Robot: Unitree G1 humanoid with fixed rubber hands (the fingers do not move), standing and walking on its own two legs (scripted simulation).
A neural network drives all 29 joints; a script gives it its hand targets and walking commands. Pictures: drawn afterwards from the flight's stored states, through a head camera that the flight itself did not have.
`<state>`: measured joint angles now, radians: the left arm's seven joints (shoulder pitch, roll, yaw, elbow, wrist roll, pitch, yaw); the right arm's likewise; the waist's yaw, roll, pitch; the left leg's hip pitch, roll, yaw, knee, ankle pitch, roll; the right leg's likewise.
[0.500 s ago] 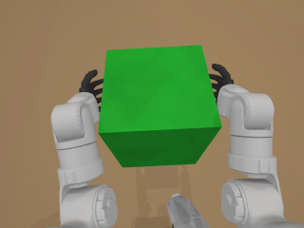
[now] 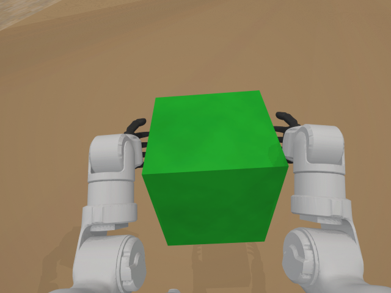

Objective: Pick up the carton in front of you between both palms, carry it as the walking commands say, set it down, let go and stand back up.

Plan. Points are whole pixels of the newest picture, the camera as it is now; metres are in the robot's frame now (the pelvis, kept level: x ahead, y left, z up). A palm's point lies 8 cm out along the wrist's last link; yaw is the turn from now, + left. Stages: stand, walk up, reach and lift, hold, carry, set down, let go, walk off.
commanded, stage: carry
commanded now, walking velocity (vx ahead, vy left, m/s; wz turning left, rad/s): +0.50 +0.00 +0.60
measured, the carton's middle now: (211, 171) +0.37 +0.01 +0.06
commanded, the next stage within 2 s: none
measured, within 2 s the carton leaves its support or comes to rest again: neither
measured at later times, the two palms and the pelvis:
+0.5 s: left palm (160, 94) +0.61 +0.16 +0.08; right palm (272, 97) +0.59 -0.13 +0.09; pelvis +0.33 +0.03 -0.01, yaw -5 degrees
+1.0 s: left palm (203, 36) +0.94 +0.06 +0.09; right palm (289, 49) +0.84 -0.22 +0.09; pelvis +0.64 +0.01 -0.01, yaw -20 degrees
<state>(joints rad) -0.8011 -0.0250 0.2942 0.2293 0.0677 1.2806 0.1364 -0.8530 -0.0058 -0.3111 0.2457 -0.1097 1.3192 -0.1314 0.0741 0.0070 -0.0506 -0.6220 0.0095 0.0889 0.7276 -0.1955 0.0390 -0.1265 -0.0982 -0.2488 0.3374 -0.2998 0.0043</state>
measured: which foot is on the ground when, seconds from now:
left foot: up 0.00-0.10, down 0.12-0.60, up 0.62-1.00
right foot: down 0.00-0.10, up 0.12-0.54, down 0.56-1.00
